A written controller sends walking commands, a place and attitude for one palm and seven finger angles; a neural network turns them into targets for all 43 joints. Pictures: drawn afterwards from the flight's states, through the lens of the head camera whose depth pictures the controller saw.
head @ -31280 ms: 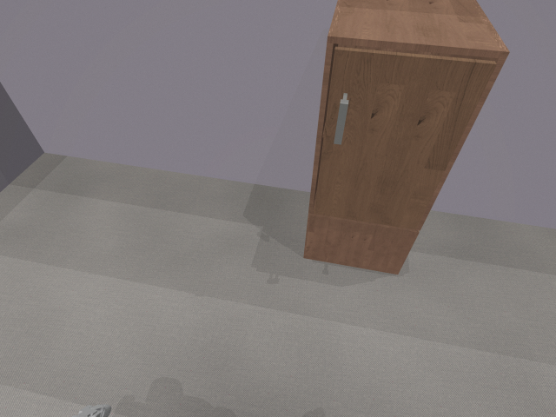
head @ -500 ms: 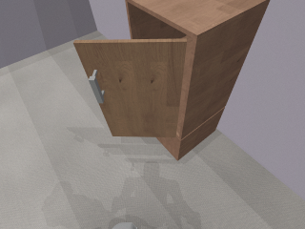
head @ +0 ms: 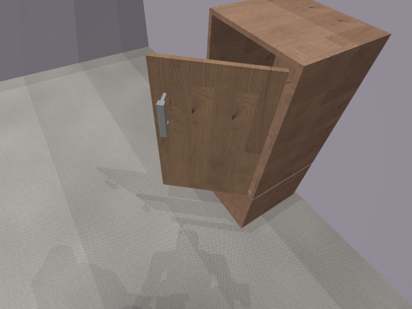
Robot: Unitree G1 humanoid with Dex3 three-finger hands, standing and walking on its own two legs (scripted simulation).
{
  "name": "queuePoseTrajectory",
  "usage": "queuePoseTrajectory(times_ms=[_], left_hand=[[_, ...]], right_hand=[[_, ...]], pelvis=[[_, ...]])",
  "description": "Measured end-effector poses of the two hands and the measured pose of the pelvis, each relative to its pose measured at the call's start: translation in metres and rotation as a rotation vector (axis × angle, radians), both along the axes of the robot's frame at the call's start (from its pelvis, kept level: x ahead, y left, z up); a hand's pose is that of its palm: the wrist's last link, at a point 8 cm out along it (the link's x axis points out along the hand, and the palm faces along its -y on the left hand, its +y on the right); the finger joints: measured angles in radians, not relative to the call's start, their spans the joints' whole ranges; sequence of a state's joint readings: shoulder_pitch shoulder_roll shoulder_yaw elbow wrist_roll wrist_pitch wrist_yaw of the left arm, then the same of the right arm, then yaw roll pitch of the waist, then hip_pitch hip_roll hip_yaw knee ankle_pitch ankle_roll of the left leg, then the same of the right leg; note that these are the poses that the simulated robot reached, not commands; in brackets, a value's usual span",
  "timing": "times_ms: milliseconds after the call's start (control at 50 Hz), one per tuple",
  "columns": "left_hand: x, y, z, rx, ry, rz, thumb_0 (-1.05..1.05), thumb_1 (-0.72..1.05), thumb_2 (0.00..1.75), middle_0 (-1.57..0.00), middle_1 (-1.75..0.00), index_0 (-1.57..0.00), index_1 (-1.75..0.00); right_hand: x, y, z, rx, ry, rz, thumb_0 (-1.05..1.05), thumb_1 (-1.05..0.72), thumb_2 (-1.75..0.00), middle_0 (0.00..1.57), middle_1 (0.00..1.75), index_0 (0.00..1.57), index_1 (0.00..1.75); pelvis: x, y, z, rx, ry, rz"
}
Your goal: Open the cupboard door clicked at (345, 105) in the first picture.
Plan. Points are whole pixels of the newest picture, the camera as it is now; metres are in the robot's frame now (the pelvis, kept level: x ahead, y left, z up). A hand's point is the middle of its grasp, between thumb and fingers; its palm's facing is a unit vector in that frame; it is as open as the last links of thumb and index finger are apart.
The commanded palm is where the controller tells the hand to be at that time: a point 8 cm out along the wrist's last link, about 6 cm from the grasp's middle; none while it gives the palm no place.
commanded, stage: come to a stop and stand still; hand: left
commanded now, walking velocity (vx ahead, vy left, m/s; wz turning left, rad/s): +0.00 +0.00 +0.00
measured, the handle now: (164, 115) +0.62 +0.20 -0.02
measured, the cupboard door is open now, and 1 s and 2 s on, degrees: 49 49 49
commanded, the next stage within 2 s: look again from close up in 0.28 s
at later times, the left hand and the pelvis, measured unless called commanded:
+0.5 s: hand out of the picture +0.03 +0.18 -0.18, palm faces -0.02 -0.98 -0.21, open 7.4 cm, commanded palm none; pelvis +0.01 +0.00 +0.00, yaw +0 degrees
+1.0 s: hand out of the picture +0.01 +0.14 -0.18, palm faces +0.01 -0.98 -0.19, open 7.4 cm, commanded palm none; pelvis +0.00 -0.03 +0.00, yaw -1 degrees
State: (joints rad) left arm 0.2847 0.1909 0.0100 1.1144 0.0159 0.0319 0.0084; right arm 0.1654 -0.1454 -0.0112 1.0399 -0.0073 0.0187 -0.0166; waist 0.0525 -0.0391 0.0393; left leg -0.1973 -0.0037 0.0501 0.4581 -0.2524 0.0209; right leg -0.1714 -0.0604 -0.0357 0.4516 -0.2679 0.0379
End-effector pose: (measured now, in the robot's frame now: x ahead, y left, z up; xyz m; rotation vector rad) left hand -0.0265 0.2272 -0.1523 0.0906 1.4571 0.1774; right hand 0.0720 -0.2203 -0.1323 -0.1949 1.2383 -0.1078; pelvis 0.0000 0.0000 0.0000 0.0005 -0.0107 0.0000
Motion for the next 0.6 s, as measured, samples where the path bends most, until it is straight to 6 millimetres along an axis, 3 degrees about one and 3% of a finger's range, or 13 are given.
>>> queuePoseTrajectory(times_ms=[200,380,480,600], left_hand=[[0.026,-0.007,0.0,-0.028,-0.028,-0.043,0.01,0.9,0.9,-0.2,-0.3,-0.2,-0.3],[0.047,-0.003,0.002,-0.001,-0.051,-0.062,0.01,0.92,0.9,-0.2,-0.3,-0.2,-0.3],[0.051,0.0,0.004,0.038,-0.077,-0.099,0.01,0.91,0.9,-0.2,-0.3,-0.2,-0.3],[0.054,0.002,0.009,0.073,-0.104,-0.095,0.01,0.91,0.9,-0.2,-0.3,-0.2,-0.3]], right_hand=[[-0.045,-0.005,-0.001,-0.025,0.097,-0.071,-0.01,-0.92,-0.9,0.2,0.3,0.2,0.3],[-0.091,0.004,-0.005,0.0,0.223,-0.119,0.0,-0.91,-0.9,0.2,0.3,0.2,0.3],[-0.093,0.008,-0.015,0.04,0.205,-0.1,0.0,-0.91,-0.9,0.2,0.3,0.2,0.3],[-0.076,0.009,-0.027,0.066,0.138,-0.08,0.01,-0.91,-0.9,0.2,0.3,0.2,0.3]], pelvis=[[0.007,0.006,0.003,0.001,0.002,-0.013],[0.013,0.003,0.003,0.003,-0.004,-0.013],[0.01,0.003,-0.003,-0.008,0.009,-0.006],[0.009,-0.001,-0.008,-0.001,-0.006,-0.007]])
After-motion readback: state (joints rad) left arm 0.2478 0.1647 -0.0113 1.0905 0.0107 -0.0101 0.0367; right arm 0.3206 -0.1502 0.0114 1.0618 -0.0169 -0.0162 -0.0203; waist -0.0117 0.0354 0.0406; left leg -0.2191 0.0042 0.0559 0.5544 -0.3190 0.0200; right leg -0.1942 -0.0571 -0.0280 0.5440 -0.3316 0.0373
